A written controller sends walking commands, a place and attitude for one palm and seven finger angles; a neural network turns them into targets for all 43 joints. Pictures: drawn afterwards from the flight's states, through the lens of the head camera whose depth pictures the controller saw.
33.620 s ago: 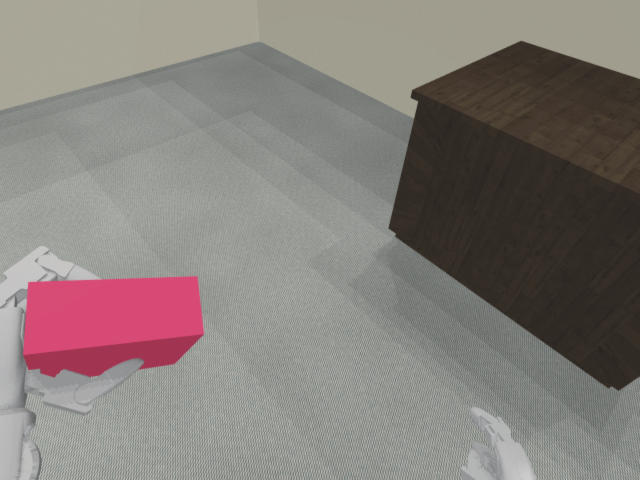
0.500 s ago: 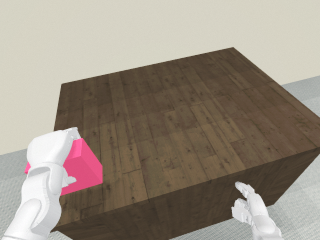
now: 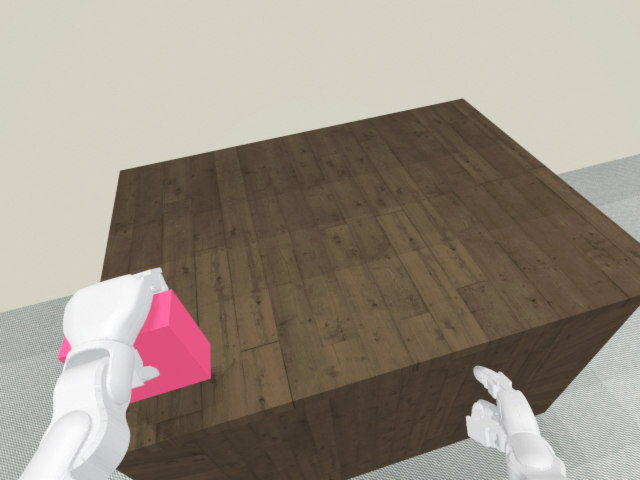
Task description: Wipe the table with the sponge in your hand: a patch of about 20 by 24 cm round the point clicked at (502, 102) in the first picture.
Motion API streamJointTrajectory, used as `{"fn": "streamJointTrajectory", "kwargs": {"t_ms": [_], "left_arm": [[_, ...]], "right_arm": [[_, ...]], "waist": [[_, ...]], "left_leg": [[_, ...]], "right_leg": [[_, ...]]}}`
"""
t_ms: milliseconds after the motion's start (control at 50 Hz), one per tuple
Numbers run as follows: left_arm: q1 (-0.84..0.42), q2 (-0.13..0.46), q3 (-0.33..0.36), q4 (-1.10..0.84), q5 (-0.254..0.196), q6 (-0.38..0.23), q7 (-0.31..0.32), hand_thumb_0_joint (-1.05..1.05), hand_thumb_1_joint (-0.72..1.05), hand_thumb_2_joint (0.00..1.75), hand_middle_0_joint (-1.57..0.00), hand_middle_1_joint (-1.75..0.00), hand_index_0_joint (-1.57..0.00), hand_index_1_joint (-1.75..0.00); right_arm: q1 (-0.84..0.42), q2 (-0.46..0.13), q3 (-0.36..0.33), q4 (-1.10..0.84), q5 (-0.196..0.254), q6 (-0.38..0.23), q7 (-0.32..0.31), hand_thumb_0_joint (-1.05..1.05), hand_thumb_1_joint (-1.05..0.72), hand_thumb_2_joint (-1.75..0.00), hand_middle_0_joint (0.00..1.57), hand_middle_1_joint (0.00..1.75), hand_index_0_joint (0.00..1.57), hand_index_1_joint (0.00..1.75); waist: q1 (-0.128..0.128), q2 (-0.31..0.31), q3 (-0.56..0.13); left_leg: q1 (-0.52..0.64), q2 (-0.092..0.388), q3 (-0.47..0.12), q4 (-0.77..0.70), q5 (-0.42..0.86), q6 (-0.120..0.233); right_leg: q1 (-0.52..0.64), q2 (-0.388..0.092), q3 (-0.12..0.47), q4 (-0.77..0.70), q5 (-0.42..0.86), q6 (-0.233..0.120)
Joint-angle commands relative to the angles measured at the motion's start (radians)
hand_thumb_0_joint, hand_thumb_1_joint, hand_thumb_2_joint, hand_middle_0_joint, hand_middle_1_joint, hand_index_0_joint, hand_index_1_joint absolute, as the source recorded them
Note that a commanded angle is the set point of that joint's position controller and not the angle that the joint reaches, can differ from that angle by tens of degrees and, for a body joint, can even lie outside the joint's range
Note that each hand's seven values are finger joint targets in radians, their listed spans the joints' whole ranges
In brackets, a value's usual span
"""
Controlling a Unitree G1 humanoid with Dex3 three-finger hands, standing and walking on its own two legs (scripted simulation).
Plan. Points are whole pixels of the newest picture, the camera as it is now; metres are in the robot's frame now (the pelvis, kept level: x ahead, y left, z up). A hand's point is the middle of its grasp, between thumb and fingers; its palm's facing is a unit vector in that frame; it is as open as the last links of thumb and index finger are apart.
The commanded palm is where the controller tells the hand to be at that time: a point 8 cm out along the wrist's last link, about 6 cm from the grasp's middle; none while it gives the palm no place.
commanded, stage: move the sponge above the wiping area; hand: left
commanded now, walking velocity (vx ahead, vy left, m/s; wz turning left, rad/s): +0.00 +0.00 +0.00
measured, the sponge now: (152, 358) +0.23 +0.28 +0.02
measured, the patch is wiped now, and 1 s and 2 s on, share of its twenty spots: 0.00 0.00 0.00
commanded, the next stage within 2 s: lower the sponge onto the table in 1.46 s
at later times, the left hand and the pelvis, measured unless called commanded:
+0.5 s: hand (144, 340) +0.24 +0.27 +0.06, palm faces +0.00 -0.11 -0.99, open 10.0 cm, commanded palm +0.21 +0.27 +0.13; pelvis +0.00 +0.00 +0.00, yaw +0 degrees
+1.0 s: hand (157, 339) +0.24 +0.26 +0.06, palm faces +0.02 -0.12 -0.99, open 10.0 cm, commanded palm +0.21 +0.26 +0.12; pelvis +0.00 +0.00 +0.00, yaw +0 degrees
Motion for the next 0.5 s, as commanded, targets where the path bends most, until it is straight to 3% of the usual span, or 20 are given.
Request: {"fn": "streamJointTrajectory", "kwargs": {"t_ms": [0, 40, 60, 80, 100, 140, 160, 180, 200, 220, 240, 260, 280, 340, 360, 380, 420, 440, 460, 480], "left_arm": [[-0.264, 0.206, 0.136, -0.170, 0.044, 0.001, 0.054, 0.00, 0.10, 1.30, -1.20, -1.60, -1.20, -1.60], [-0.261, 0.215, 0.145, -0.171, 0.043, -0.001, 0.060, 0.00, 0.10, 1.30, -1.20, -1.60, -1.20, -1.60], [-0.271, 0.260, 0.182, -0.209, 0.047, 0.001, 0.066, 0.00, 0.10, 1.30, -1.20, -1.60, -1.20, -1.60], [-0.258, 0.190, 0.125, -0.192, 0.048, 0.007, 0.061, 0.00, 0.10, 1.30, -1.20, -1.60, -1.20, -1.60], [-0.231, 0.194, 0.136, -0.174, 0.041, 0.004, 0.061, 0.00, 0.10, 1.30, -1.20, -1.60, -1.20, -1.60], [-0.207, 0.188, 0.134, -0.170, 0.034, 0.001, 0.060, 0.00, 0.10, 1.30, -1.20, -1.60, -1.20, -1.60], [-0.222, 0.241, 0.176, -0.196, 0.038, 0.002, 0.065, 0.00, 0.10, 1.30, -1.20, -1.60, -1.20, -1.60], [-0.226, 0.194, 0.136, -0.197, 0.045, 0.005, 0.062, 0.00, 0.10, 1.30, -1.20, -1.60, -1.20, -1.60], [-0.194, 0.172, 0.122, -0.187, 0.038, 0.000, 0.063, 0.00, 0.10, 1.30, -1.20, -1.60, -1.20, -1.60], [-0.187, 0.199, 0.143, -0.166, 0.041, 0.000, 0.063, 0.00, 0.10, 1.30, -1.20, -1.60, -1.20, -1.60], [-0.202, 0.171, 0.117, -0.181, 0.039, -0.002, 0.063, 0.00, 0.10, 1.30, -1.20, -1.60, -1.20, -1.60], [-0.230, 0.215, 0.151, -0.210, 0.042, -0.002, 0.071, 0.00, 0.10, 1.30, -1.20, -1.60, -1.20, -1.60], [-0.234, 0.180, 0.122, -0.180, 0.047, 0.003, 0.071, 0.00, 0.10, 1.30, -1.20, -1.60, -1.20, -1.60], [-0.253, 0.177, 0.117, -0.149, 0.043, -0.010, 0.077, 0.00, 0.10, 1.30, -1.20, -1.60, -1.20, -1.60], [-0.291, 0.229, 0.154, -0.174, 0.047, -0.013, 0.085, 0.00, 0.10, 1.30, -1.20, -1.60, -1.20, -1.60], [-0.306, 0.193, 0.123, -0.147, 0.055, -0.012, 0.085, 0.00, 0.10, 1.30, -1.20, -1.60, -1.20, -1.60], [-0.298, 0.175, 0.110, -0.132, 0.056, -0.024, 0.090, 0.00, 0.10, 1.30, -1.20, -1.60, -1.20, -1.60], [-0.281, 0.174, 0.112, -0.137, 0.050, -0.030, 0.094, 0.00, 0.10, 1.30, -1.20, -1.60, -1.20, -1.60], [-0.300, 0.210, 0.138, -0.160, 0.053, -0.030, 0.100, 0.00, 0.10, 1.30, -1.20, -1.60, -1.20, -1.60], [-0.292, 0.147, 0.089, -0.154, 0.055, -0.029, 0.098, 0.00, 0.10, 1.30, -1.20, -1.60, -1.20, -1.60]], "right_arm": [[-0.213, -0.090, -0.024, -0.170, 0.002, -0.056, -0.006, 0.00, -0.90, -0.90, 0.20, 0.30, 0.20, 0.30], [-0.216, -0.094, -0.030, -0.167, 0.001, -0.049, -0.008, 0.00, -0.90, -0.90, 0.20, 0.30, 0.20, 0.30], [-0.230, -0.097, -0.027, -0.174, 0.002, -0.054, -0.007, 0.00, -0.90, -0.90, 0.20, 0.30, 0.20, 0.30], [-0.228, -0.087, -0.026, -0.180, 0.001, -0.055, -0.006, 0.00, -0.90, -0.90, 0.20, 0.30, 0.20, 0.30], [-0.216, -0.088, -0.029, -0.173, 0.003, -0.056, -0.003, 0.00, -0.90, -0.90, 0.20, 0.30, 0.20, 0.30], [-0.213, -0.091, -0.034, -0.173, 0.001, -0.050, -0.002, 0.00, -0.90, -0.90, 0.20, 0.30, 0.20, 0.30], [-0.224, -0.097, -0.031, -0.174, 0.002, -0.052, -0.002, 0.00, -0.90, -0.90, 0.20, 0.30, 0.20, 0.30], [-0.225, -0.091, -0.029, -0.181, 0.000, -0.053, 0.000, 0.00, -0.90, -0.90, 0.20, 0.30, 0.20, 0.30], [-0.213, -0.086, -0.033, -0.179, 0.001, -0.055, 0.002, 0.00, -0.90, -0.90, 0.20, 0.30, 0.20, 0.30], [-0.213, -0.096, -0.034, -0.170, 0.001, -0.050, 0.003, 0.00, -0.90, -0.90, 0.20, 0.30, 0.20, 0.30], [-0.214, -0.092, -0.035, -0.175, 0.001, -0.048, 0.003, 0.00, -0.90, -0.90, 0.20, 0.30, 0.20, 0.30], [-0.225, -0.093, -0.031, -0.181, 0.002, -0.053, 0.000, 0.00, -0.90, -0.90, 0.20, 0.30, 0.20, 0.30], [-0.218, -0.090, -0.031, -0.181, 0.000, -0.055, -0.003, 0.00, -0.90, -0.90, 0.20, 0.30, 0.20, 0.30], [-0.210, -0.092, -0.036, -0.167, 0.003, -0.050, -0.008, 0.00, -0.90, -0.90, 0.20, 0.30, 0.20, 0.30], [-0.220, -0.094, -0.032, -0.171, 0.005, -0.058, -0.011, 0.00, -0.90, -0.90, 0.20, 0.30, 0.20, 0.30], [-0.216, -0.089, -0.030, -0.172, 0.002, -0.060, -0.014, 0.00, -0.90, -0.90, 0.20, 0.30, 0.20, 0.30], [-0.208, -0.091, -0.036, -0.159, 0.002, -0.062, -0.013, 0.00, -0.90, -0.90, 0.20, 0.30, 0.20, 0.30], [-0.206, -0.090, -0.042, -0.162, 0.002, -0.064, -0.013, 0.00, -0.90, -0.90, 0.20, 0.30, 0.20, 0.30], [-0.213, -0.092, -0.035, -0.167, 0.003, -0.069, -0.011, 0.00, -0.90, -0.90, 0.20, 0.30, 0.20, 0.30], [-0.210, -0.085, -0.037, -0.170, 0.002, -0.072, -0.010, 0.00, -0.90, -0.90, 0.20, 0.30, 0.20, 0.30]], "waist": [[-0.006, -0.073, -0.206], [0.000, -0.045, -0.217], [0.007, -0.026, -0.234], [0.003, -0.029, -0.237], [0.000, -0.060, -0.225], [0.000, -0.065, -0.228], [0.003, -0.056, -0.225], [0.005, -0.039, -0.251], [-0.002, -0.063, -0.227], [0.003, -0.067, -0.219], [-0.002, -0.064, -0.220], [0.001, -0.048, -0.212], [0.000, -0.054, -0.227], [-0.010, -0.069, -0.199], [-0.006, -0.047, -0.200], [-0.007, -0.052, -0.222], [-0.006, -0.039, -0.229], [-0.002, -0.033, -0.235], [-0.001, -0.025, -0.228], [-0.004, -0.017, -0.243]], "left_leg": [[-0.031, 0.017, -0.125, -0.033, 0.250, -0.018], [-0.028, 0.015, -0.119, -0.034, 0.261, -0.021], [-0.021, 0.013, -0.125, -0.035, 0.247, -0.015], [-0.022, 0.010, -0.116, -0.028, 0.267, -0.013], [-0.026, 0.015, -0.122, -0.028, 0.275, -0.018], [-0.030, 0.015, -0.117, -0.027, 0.285, -0.019], [-0.027, 0.015, -0.122, -0.027, 0.261, -0.014], [-0.028, 0.011, -0.117, -0.022, 0.278, -0.014], [-0.030, 0.018, -0.115, -0.021, 0.282, -0.016], [-0.033, 0.014, -0.121, -0.022, 0.282, -0.020], [-0.034, 0.018, -0.119, -0.027, 0.276, -0.022], [-0.028, 0.018, -0.126, -0.029, 0.240, -0.013], [-0.032, 0.013, -0.114, -0.023, 0.243, -0.008], [-0.041, 0.018, -0.118, -0.033, 0.220, -0.017], [-0.031, 0.014, -0.120, -0.030, 0.193, -0.009], [-0.035, 0.010, -0.116, -0.028, 0.201, -0.007], [-0.031, 0.014, -0.116, -0.032, 0.220, -0.017], [-0.026, 0.015, -0.117, -0.030, 0.232, -0.018], [-0.025, 0.014, -0.126, -0.033, 0.216, -0.016], [-0.024, 0.014, -0.119, -0.029, 0.235, -0.015]], "right_leg": [[0.125, -0.038, 0.168, -0.042, 0.125, -0.032], [0.140, -0.040, 0.168, -0.038, 0.143, -0.033], [0.147, -0.031, 0.201, -0.037, 0.128, -0.043], [0.152, -0.036, 0.169, -0.030, 0.151, -0.037], [0.145, -0.038, 0.169, -0.033, 0.158, -0.034], [0.154, -0.042, 0.165, -0.030, 0.187, -0.030], [0.147, -0.033, 0.200, -0.034, 0.162, -0.039], [0.160, -0.037, 0.174, -0.024, 0.180, -0.036], [0.146, -0.041, 0.169, -0.026, 0.184, -0.032], [0.141, -0.037, 0.173, -0.029, 0.183, -0.034], [0.139, -0.041, 0.164, -0.029, 0.173, -0.030], [0.122, -0.032, 0.196, -0.038, 0.126, -0.039], [0.135, -0.035, 0.173, -0.033, 0.134, -0.034], [0.113, -0.039, 0.167, -0.047, 0.103, -0.028], [0.105, -0.031, 0.205, -0.054, 0.070, -0.038], [0.120, -0.034, 0.176, -0.046, 0.083, -0.034], [0.117, -0.035, 0.169, -0.046, 0.096, -0.033], [0.123, -0.036, 0.165, -0.042, 0.108, -0.033], [0.115, -0.028, 0.197, -0.046, 0.088, -0.043], [0.127, -0.031, 0.165, -0.037, 0.111, -0.038]]}}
